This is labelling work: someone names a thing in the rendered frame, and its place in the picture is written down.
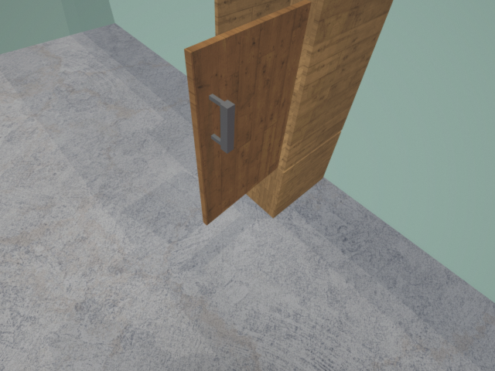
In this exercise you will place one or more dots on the handle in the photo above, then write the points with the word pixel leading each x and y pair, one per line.
pixel 227 114

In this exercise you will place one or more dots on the cupboard door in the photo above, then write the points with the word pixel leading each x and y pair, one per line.
pixel 254 66

